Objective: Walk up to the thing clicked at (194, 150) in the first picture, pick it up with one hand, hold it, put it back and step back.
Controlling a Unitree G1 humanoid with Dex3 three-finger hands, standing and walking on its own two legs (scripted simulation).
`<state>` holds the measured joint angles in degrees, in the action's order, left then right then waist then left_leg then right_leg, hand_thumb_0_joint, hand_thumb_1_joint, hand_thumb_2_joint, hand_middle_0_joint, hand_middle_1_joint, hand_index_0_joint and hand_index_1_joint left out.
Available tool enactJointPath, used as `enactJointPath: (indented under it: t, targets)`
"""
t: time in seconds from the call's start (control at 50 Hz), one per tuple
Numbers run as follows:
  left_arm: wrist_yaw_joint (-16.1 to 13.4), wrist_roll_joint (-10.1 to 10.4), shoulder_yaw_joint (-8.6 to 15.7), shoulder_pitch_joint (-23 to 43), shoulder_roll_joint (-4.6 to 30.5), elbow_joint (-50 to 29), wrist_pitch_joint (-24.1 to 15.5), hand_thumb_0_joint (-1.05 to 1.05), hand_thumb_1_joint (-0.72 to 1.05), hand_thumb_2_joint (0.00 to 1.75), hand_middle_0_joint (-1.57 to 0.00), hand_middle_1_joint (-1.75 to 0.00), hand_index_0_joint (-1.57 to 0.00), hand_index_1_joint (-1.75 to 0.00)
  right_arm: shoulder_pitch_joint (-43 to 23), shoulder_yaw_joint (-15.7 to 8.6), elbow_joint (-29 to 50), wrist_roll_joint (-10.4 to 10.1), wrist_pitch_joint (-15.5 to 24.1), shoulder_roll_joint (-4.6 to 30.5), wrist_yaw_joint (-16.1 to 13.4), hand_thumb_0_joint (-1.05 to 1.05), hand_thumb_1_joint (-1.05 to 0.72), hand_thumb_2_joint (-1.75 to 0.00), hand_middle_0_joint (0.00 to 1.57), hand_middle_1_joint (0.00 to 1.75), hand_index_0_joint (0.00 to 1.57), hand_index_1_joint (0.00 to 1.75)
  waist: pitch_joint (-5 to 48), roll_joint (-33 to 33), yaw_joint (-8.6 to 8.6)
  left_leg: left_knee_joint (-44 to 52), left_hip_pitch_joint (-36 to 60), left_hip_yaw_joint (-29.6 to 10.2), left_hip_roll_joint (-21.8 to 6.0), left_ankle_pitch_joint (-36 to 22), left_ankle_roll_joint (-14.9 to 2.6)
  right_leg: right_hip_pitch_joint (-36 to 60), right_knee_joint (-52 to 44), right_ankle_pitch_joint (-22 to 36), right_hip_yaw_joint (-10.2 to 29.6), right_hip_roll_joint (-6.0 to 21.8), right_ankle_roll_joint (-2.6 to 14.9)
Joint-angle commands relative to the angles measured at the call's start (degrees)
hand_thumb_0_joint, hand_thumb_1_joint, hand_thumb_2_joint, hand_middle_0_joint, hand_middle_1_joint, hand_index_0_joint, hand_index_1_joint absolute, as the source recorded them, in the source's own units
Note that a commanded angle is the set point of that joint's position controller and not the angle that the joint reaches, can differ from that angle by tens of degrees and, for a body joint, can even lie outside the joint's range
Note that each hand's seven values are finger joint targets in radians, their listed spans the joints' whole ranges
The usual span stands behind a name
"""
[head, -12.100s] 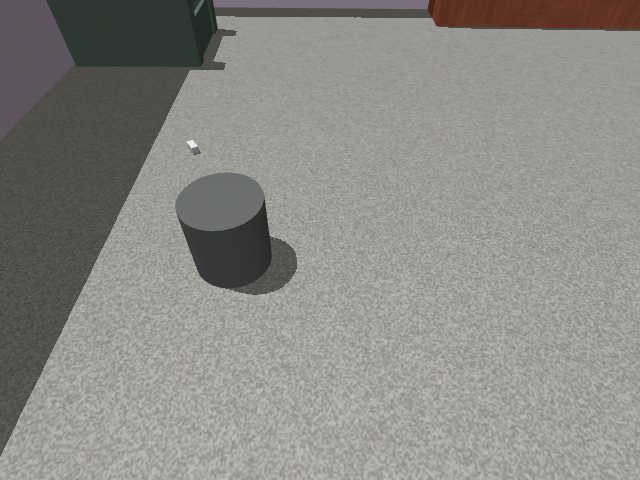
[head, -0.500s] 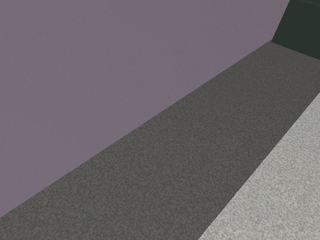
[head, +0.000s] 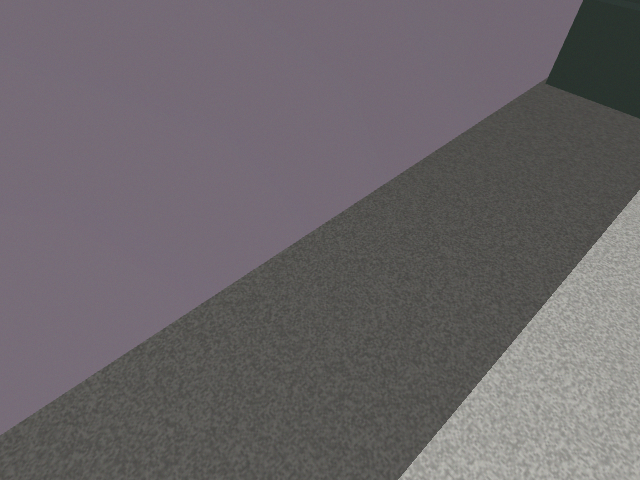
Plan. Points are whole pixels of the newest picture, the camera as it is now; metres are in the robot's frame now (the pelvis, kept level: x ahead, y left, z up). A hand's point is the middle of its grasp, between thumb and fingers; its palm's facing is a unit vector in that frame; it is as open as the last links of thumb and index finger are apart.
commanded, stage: stand
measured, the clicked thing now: out of the picture +1.16 -1.42 -0.76
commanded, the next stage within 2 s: walk up in 0.58 s
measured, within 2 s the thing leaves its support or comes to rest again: neither
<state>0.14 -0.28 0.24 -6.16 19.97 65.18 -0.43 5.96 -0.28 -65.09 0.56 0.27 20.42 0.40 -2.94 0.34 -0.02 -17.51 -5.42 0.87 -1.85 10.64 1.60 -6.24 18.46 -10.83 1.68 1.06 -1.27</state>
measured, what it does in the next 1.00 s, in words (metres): lifts its right foot, turning right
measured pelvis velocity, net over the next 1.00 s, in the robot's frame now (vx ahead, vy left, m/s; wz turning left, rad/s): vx -0.02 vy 0.07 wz -0.46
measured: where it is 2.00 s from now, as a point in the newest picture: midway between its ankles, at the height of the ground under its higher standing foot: outside the picture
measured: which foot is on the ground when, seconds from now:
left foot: down 0.00-1.00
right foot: down 0.00-0.80, up 0.82-1.00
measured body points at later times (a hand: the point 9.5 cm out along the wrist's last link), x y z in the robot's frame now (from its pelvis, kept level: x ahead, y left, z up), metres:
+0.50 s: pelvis +0.00 +0.00 +0.00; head +0.02 +0.00 +0.45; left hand +0.08 +0.30 -0.13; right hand +0.08 -0.30 -0.13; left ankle -0.01 +0.14 -0.75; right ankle -0.01 -0.13 -0.75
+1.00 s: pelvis -0.02 +0.07 +0.00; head +0.04 +0.07 +0.44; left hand +0.21 +0.32 -0.13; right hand -0.06 -0.27 -0.10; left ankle +0.00 +0.17 -0.75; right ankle -0.07 -0.08 -0.69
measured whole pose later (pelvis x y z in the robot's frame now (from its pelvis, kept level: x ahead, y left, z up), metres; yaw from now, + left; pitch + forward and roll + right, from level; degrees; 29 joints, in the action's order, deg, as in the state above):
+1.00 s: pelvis -0.02 +0.07 +0.00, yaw -26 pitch -1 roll -2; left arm 2.5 -1.6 5.1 -11.8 24.7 46.8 3.3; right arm 8.9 -5.7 -46.9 2.1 -2.0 21.2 1.9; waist -8.0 -0.6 -0.5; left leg -25.9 -8.4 5.2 -2.7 16.2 -1.6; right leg -25.9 53.4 -19.9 3.1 -0.5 -1.2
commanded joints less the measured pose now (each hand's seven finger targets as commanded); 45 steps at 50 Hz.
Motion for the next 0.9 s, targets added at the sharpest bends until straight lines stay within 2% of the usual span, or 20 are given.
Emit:
enactJointPath:
  t: [0.0,0.22,0.26,0.28,0.54,0.56,0.58,0.6,0.64,0.66,0.68,0.72,0.74,0.76,0.78,0.8,0.82,0.84,0.86,0.88]
  targets:
    - [-0.74,-0.03,2.2,1.71,12.79,-3.48,-1.35,0.0,0.9,0.9,-0.2,-0.3,-0.2,-0.3,-1.88,-2.23,3.49,-0.15,1.3,11.69,-0.75,0.0,-0.9,-0.9,0.2,0.3,0.2,0.3,4.88,-1.39,-0.12,1.91,1.87,-4.41,-5.96,-10.39,-2.19,0.68,-2.07,12.08,3.85,6.17,2.26]
    - [-0.8,-0.04,2.32,1.96,12.87,-3.65,-1.21,0.0,0.9,0.9,-0.2,-0.3,-0.2,-0.3,-1.41,-2.19,3.89,-0.1,1.18,11.73,-0.79,0.0,-0.9,-0.9,0.2,0.3,0.2,0.3,4.15,-0.42,-0.31,2.12,0.92,-4.25,-5.81,-8.96,-2.18,0.64,-2.12,11.06,3.72,6.18,2.38]
    - [-0.74,-0.18,2.13,1.18,12.38,-3.59,-1.24,0.0,0.9,0.9,-0.2,-0.3,-0.2,-0.3,-2.17,-2.27,4.08,-0.13,1.23,12.08,-0.79,0.0,-0.9,-0.9,0.2,0.3,0.2,0.3,4.21,-0.21,0.17,1.79,1.61,-4.4,-6.02,-9.77,-2.36,0.27,-2.27,11.48,3.53,6.06,2.1]
    - [-0.78,-0.11,2.33,1.6,12.87,-3.61,-1.21,0.0,0.9,0.9,-0.2,-0.3,-0.2,-0.3,-1.3,-2.24,4.05,-0.12,1.2,11.79,-0.83,0.0,-0.9,-0.9,0.2,0.3,0.2,0.3,4.41,-0.59,-0.27,2.1,1.1,-4.33,-5.87,-8.75,-2.33,0.61,-2.23,10.36,3.72,6.18,2.28]
    - [-0.85,-0.12,2.07,1.64,12.72,-3.96,-1.33,0.0,0.9,0.9,-0.2,-0.3,-0.2,-0.3,-1.63,-2.26,3.94,-0.03,1.18,11.63,-0.78,0.0,-0.9,-0.9,0.2,0.3,0.2,0.3,4.41,-0.71,-0.15,1.79,1.57,-4.34,-5.87,-9.77,-2.23,0.33,-2.39,11.64,3.6,6.07,2.31]
    - [-0.51,-0.97,4.54,-0.73,16.56,-8.81,0.13,0.0,0.9,0.9,-0.2,-0.3,-0.2,-0.3,-7.01,-7.21,9.47,0.39,0.56,18.24,0.11,0.0,-0.9,-0.9,0.2,0.3,0.2,0.3,0.48,2.95,-0.88,-9.61,5.02,3.25,-2.0,-3.41,-2.37,-8.74,2.02,23.81,12.3,5.63,5.38]
    - [-0.75,-1.14,4.87,-2.62,17.04,-9.74,0.16,0.0,0.9,0.9,-0.2,-0.3,-0.2,-0.3,-6.18,-7.1,11.16,0.36,0.07,16.02,0.22,0.0,-0.9,-0.9,0.2,0.3,0.2,0.3,2.07,1.14,-0.44,-13.15,2.38,1.62,-1.5,-2.82,-2.87,-7.65,3.82,28.5,14.75,7.26,7.17]
    - [-0.93,-1.68,5.74,-1.89,18.27,-11.17,0.01,0.0,0.9,0.9,-0.2,-0.3,-0.2,-0.3,-4.77,-7.03,12.02,-0.57,-0.3,14.04,0.45,0.0,-0.9,-0.9,0.2,0.3,0.2,0.3,3.95,-4.63,-0.61,-16.47,-4.24,1.04,-0.32,1.46,-2.09,-3.14,3.96,28.52,18.88,8.8,9.61]
    - [-1.14,-2.43,7.04,-4.03,19.0,-14.83,0.06,0.0,0.9,0.9,-0.2,-0.3,-0.2,-0.3,-4.6,-6.94,14.95,-0.17,-1.19,11.34,0.88,0.0,-0.9,-0.9,0.2,0.3,0.2,0.3,5.02,-13.6,0.74,-27.06,-13.1,-4.95,3.77,22.99,-2.32,-0.53,1.8,26.09,32.25,13.75,15.23]
    - [-1.21,-2.75,7.2,-2.97,19.0,-16.88,0.1,0.0,0.9,0.9,-0.2,-0.3,-0.2,-0.3,-2.86,-6.88,15.64,-0.27,-1.52,10.57,1.03,0.0,-0.9,-0.9,0.2,0.3,0.2,0.3,5.52,-14.58,-0.58,-26.9,-15.04,-8.37,2.91,24.54,-2.15,0.72,1.44,22.86,33.89,13.91,15.81]
    - [-1.37,-2.67,7.01,-1.52,17.97,-18.56,0.18,0.0,0.9,0.9,-0.2,-0.3,-0.2,-0.3,-2.08,-7.44,15.65,-0.38,-1.62,11.46,1.12,0.0,-0.9,-0.9,0.2,0.3,0.2,0.3,4.93,-14.32,-1.56,-27.56,-13.36,-10.04,1.88,22.29,-2.42,-2.83,1.49,20.53,33.04,12.49,14.95]
    - [-1.29,-2.72,6.69,-1.01,15.19,-21.04,0.5,0.0,0.9,0.9,-0.2,-0.3,-0.2,-0.3,0.04,-8.13,16.7,-0.1,-1.61,11.99,1.07,0.0,-0.9,-0.9,0.2,0.3,0.2,0.3,5.67,-11.96,-2.78,-20.57,-8.94,-7.14,3.57,16.82,-2.09,-6.03,2.49,19.6,29.21,7.44,11.23]
    - [-1.14,-2.71,6.6,0.93,15.01,-22.49,0.76,0.0,0.9,0.9,-0.2,-0.3,-0.2,-0.3,3.45,-8.32,16.58,0.23,-1.54,11.81,0.95,0.0,-0.9,-0.9,0.2,0.3,0.2,0.3,6.62,-10.9,-4.86,-13.62,-1.37,-6.36,3.64,12.15,-2.12,-11.34,4.21,18.04,27.14,5.41,9.06]
    - [-0.86,-2.32,6.17,2.62,13.38,-23.94,1.15,0.0,0.9,0.9,-0.2,-0.3,-0.2,-0.3,7.5,-8.97,16.16,0.84,-1.38,12.58,0.69,0.0,-0.9,-0.9,0.2,0.3,0.2,0.3,7.64,-6.15,-7.27,-2.15,9.97,-6.47,2.29,8.12,-2.84,-19.93,9.44,11.99,21.25,0.05,5.2]
    - [-0.98,-2.09,5.23,1.48,8.79,-25.27,1.34,0.0,0.9,0.9,-0.2,-0.3,-0.2,-0.3,8.86,-9.95,17.19,2.13,-1.29,16.06,0.39,0.0,-0.9,-0.9,0.2,0.3,0.2,0.3,6.42,7.25,-7.53,4.69,15.72,-19.34,-9.22,8.72,-5.06,-30.53,19.39,-5.12,14.28,-6.62,1.88]
    - [-1.28,-2.41,5.38,-3.64,9.31,-24.4,1.7,0.0,0.9,0.9,-0.2,-0.3,-0.2,-0.3,3.06,-10.57,20.53,2.45,-1.44,18.95,0.19,0.0,-0.9,-0.9,0.2,0.3,0.2,0.3,6.19,13.47,-3.83,4.85,9.43,-27.83,-21.16,5.53,-9.71,-30.75,28.47,-19.9,10.3,-8.61,0.33]
    - [-1.46,-2.65,6.48,-4.85,13.84,-23.59,2.1,0.0,0.9,0.9,-0.2,-0.3,-0.2,-0.3,-2.34,-10.87,23.08,1.79,-1.53,19.22,0.91,0.0,-0.9,-0.9,0.2,0.3,0.2,0.3,4.97,12.28,-3.24,7.1,-0.05,-28.05,-26.66,6.52,-16.65,-25.8,37.2,-21.26,7.6,-3.95,-0.17]
    - [-0.8,-2.65,7.22,-4.56,15.27,-23.2,2.2,0.0,0.9,0.9,-0.2,-0.3,-0.2,-0.3,-4.05,-10.4,24.04,1.58,-1.24,16.74,1.12,0.0,-0.9,-0.9,0.2,0.3,0.2,0.3,2.43,7.18,-1.73,5.57,-2.89,-23.25,-24.12,0.67,-16.0,-23.29,40.4,-18.5,6.68,-2.03,0.16]
    - [-0.02,-2.07,7.58,-5.34,14.48,-22.37,2.34,0.0,0.9,0.9,-0.2,-0.3,-0.2,-0.3,-4.8,-9.44,24.21,1.46,-0.76,14.28,0.9,0.0,-0.9,-0.9,0.2,0.3,0.2,0.3,1.8,6.15,-0.22,2.62,-1.75,-16.25,-19.31,-5.43,-13.73,-22.97,41.65,-14.95,6.95,-1.22,0.58]
    - [1.02,-1.49,7.58,-6.26,13.42,-22.09,2.57,0.0,0.9,0.9,-0.2,-0.3,-0.2,-0.3,-5.4,-9.12,24.78,1.55,-0.47,13.12,0.66,0.0,-0.9,-0.9,0.2,0.3,0.2,0.3,1.39,8.69,0.39,1.3,-1.02,-10.36,-15.65,-7.5,-11.67,-23.37,42.67,-11.47,5.57,-0.78,0.93]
